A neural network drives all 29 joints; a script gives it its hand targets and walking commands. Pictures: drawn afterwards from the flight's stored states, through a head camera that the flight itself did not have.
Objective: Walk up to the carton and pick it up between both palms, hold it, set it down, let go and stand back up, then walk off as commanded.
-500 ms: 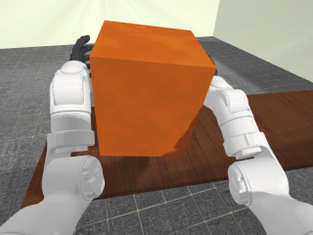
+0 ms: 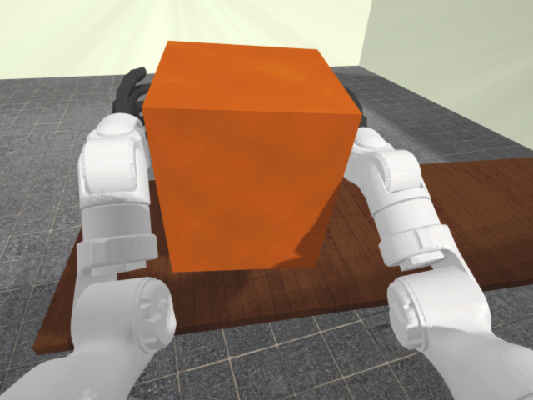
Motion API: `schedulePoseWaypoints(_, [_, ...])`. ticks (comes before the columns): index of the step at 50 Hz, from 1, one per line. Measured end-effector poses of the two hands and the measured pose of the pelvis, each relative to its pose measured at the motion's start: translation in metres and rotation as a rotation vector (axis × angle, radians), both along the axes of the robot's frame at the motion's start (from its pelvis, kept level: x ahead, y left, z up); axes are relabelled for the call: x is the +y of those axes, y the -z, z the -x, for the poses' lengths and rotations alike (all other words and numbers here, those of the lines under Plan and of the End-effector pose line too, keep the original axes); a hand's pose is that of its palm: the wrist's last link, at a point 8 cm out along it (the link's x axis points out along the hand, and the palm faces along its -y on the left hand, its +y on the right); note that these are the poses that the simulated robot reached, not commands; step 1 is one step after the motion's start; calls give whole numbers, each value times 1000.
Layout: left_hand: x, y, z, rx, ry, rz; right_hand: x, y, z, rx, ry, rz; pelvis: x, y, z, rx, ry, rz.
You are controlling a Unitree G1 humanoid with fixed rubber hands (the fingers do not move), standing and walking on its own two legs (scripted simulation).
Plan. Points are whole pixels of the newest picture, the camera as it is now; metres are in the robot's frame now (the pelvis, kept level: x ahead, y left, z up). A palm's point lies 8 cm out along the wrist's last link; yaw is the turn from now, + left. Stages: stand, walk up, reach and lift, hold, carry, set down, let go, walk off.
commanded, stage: hold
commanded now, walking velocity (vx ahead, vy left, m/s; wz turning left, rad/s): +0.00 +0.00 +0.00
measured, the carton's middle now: (245, 159) +0.36 +0.01 +0.25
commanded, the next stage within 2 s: none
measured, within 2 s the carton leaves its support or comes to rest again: neither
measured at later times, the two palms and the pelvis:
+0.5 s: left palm (138, 126) +0.38 +0.15 +0.29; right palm (353, 138) +0.37 -0.15 +0.28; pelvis +0.01 +0.00 +0.00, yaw +0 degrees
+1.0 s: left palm (144, 116) +0.38 +0.14 +0.31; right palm (357, 141) +0.37 -0.16 +0.27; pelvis +0.01 +0.00 +0.00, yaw +0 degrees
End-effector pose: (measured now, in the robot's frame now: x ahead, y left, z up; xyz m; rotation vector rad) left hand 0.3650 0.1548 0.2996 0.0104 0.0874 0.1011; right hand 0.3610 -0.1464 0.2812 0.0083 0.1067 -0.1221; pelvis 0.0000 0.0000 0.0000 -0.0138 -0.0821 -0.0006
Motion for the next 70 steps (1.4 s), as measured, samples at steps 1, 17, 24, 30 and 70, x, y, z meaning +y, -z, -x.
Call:
schedulePoseWaypoints(1, [-1, -2, 0, -2, 1, -5, 0, 0, 0, -2, 0, -4, 0, 0, 0, 0, 0, 0])
schedulePoseWaypoints(17, [-19, -6, -16, 15, 9, -66, -18, 9, -12, 14, 11, -49, -2, 0, -10, 14, 1, 0])
schedulePoseWaypoints(24, [-10, 6, -15, 31, 10, -23, -10, 8, -12, 31, 12, -1, -3, 0, -10, 13, 1, 0])
schedulePoseWaypoints(30, [-1, 2, -8, 5, 11, 9, -2, -4, -5, 7, 11, 27, -2, 0, -7, 9, 1, 0])
schedulePoseWaypoints(70, [-5, -6, -4, -4, 15, -20, -4, -3, 0, 4, 12, 6, -3, 0, -1, 2, 2, 0])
